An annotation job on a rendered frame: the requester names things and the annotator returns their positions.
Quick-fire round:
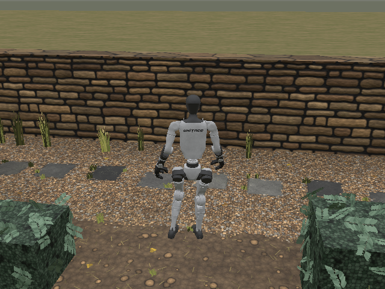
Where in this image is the robot right upper arm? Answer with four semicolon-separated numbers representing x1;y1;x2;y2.
205;120;221;153

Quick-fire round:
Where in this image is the robot left forearm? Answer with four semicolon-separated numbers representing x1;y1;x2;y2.
156;145;169;168

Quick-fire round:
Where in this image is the robot right thigh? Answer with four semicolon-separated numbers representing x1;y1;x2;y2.
194;168;212;206

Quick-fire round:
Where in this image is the left robot hand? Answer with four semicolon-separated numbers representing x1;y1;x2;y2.
155;166;168;179

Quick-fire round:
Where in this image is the humanoid robot torso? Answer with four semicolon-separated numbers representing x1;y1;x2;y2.
179;118;207;181

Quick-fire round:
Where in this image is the robot right forearm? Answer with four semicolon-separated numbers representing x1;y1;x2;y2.
214;145;224;162

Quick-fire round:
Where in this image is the robot left upper arm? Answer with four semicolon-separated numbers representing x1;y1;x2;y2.
164;121;180;154

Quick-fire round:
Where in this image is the right robot hand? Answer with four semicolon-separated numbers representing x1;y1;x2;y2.
211;159;224;170

